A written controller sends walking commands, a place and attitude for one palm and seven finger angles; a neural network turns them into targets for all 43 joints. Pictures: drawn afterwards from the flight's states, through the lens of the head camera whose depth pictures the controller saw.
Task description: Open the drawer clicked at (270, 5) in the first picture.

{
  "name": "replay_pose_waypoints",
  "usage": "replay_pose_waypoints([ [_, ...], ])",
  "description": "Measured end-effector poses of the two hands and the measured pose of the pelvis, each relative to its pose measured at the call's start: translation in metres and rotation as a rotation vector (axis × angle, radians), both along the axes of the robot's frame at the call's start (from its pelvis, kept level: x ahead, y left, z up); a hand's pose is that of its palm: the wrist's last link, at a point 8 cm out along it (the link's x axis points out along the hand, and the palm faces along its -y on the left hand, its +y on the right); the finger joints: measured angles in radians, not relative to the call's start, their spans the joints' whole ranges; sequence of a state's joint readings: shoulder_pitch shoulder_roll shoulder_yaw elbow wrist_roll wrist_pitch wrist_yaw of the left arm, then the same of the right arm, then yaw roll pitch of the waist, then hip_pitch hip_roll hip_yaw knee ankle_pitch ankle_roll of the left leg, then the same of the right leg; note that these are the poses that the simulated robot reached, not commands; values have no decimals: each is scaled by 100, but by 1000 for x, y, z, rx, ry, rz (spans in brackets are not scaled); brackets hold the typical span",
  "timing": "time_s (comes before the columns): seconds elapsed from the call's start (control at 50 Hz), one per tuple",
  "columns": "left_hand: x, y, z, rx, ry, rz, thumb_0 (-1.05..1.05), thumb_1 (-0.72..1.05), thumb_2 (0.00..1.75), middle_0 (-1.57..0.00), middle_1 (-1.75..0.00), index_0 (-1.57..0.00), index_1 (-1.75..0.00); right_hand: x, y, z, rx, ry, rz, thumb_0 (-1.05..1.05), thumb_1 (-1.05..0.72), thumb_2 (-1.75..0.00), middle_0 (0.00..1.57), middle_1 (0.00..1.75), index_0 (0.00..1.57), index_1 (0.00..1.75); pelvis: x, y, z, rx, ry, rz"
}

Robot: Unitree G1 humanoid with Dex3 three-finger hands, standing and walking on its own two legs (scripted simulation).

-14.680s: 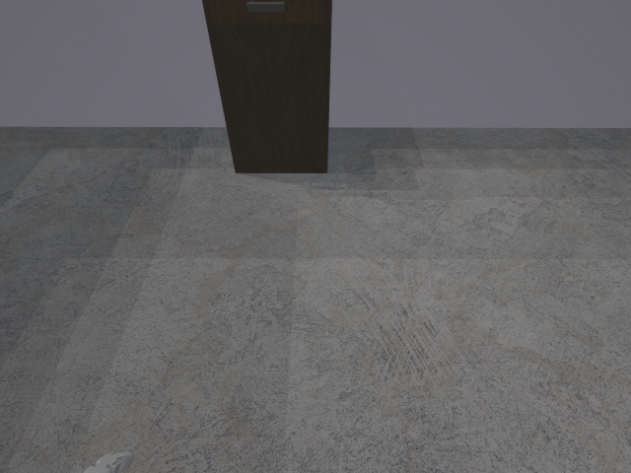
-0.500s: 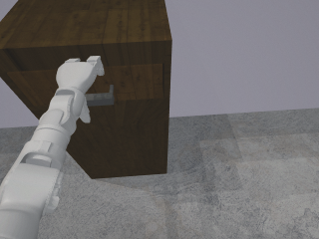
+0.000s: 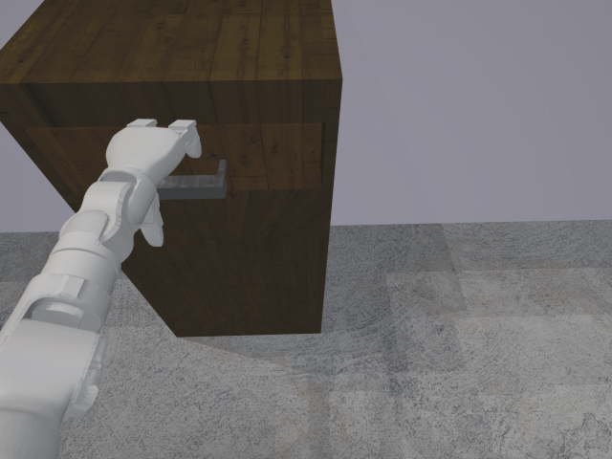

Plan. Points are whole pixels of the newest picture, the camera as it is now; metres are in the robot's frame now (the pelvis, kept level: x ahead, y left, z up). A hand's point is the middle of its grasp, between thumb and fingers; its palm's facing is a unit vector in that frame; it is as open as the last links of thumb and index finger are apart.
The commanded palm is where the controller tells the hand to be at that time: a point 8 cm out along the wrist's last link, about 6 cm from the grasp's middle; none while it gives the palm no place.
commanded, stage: move the hooked fingers above the handle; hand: left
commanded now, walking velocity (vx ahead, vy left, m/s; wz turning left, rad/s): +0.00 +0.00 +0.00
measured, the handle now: (183, 176) +0.52 +0.20 +0.04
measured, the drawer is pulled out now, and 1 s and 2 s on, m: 0.00 0.00 0.00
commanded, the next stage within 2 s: none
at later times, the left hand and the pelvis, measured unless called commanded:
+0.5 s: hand (158, 164) +0.47 +0.21 +0.11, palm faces -0.05 +0.00 -1.00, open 13.5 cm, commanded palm +0.46 +0.22 +0.16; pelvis -0.01 -0.01 +0.00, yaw -2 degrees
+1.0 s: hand (178, 166) +0.48 +0.18 +0.10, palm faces +0.05 -0.02 -1.00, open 13.5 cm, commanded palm +0.47 +0.22 +0.16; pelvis +0.00 +0.00 +0.00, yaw -1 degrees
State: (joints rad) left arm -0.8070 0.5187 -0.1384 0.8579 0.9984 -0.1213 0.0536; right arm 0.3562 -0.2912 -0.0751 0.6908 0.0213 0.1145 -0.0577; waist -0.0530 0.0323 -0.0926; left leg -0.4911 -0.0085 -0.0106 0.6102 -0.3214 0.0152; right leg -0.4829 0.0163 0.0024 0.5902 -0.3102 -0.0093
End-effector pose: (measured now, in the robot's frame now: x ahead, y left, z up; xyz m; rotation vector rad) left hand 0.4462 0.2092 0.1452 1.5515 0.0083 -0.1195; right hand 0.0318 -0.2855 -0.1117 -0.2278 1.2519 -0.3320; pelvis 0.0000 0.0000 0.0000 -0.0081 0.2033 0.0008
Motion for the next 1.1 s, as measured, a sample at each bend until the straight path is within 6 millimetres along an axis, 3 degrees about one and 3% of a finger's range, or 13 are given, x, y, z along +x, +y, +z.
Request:
replay_pose_waypoints([
  [0.06, 6, -17, 4, -33, -70, -59, 0, -49, 30, -32, -120, -32, -120, 5, -1, 0, -2, -7, -3, 1, -90, -90, 20, 30, 20, 30, 2, 1, -2, -1, 7, -1],
  [0.18, 11, -23, 8, -30, -154, -14, 0, -49, 30, -46, -127, -33, -122, 16, 13, -11, 61, -37, 3, 1, -90, -90, 20, 30, 20, 30, 2, 1, -3, 3, 18, -17],
  [0.38, 13, -31, 19, 37, -87, 83, 0, -49, 30, -43, -123, -39, -127, 25, 34, -16, 136, -113, -31, 1, -90, -90, 20, 30, 20, 30, -6, -6, 2, 15, -9, -43],
  [0.5, 10, -4, 22, 25, -35, 165, 1, -49, 30, -36, -121, -37, -123, 15, 20, -9, 88, -118, -47, 1, -90, -90, 20, 30, 20, 30, -9, -11, 3, 16, -17, -44],
  [0.62, 1, 26, 11, 73, 14, 173, 0, -49, 30, -33, -120, -34, -121, -4, -3, -4, 18, -47, -26, 1, -90, -90, 20, 30, 20, 30, -9, -11, 1, 9, -1, -21],
  [0.68, -2, 20, 3, 54, 23, 103, 0, -49, 30, -33, -120, -33, -120, -10, -10, -1, -9, -1, -14, 1, -90, -90, 20, 30, 20, 30, -6, -9, 0, 4, 3, -4],
  [0.76, 3, -5, 0, -4, -29, -17, 0, -49, 30, -32, -120, -32, -120, -11, -11, 1, -25, 25, -11, 1, -90, -90, 20, 30, 20, 30, -3, -5, -2, -2, 12, 6],
  [0.94, 12, -19, 5, -23, -145, 9, 0, -49, 30, -48, -126, -35, -124, 4, 20, -15, 74, -25, -9, 1, -90, -90, 20, 30, 20, 30, -2, 4, -4, 1, 25, -16],
  [1.1, 14, -27, 14, 46, -101, 80, 0, -49, 30, -46, -123, -40, -128, 13, 46, -20, 146, -95, -23, 1, -90, -90, 20, 30, 20, 30, -11, 3, -1, 10, 7, -32],
])
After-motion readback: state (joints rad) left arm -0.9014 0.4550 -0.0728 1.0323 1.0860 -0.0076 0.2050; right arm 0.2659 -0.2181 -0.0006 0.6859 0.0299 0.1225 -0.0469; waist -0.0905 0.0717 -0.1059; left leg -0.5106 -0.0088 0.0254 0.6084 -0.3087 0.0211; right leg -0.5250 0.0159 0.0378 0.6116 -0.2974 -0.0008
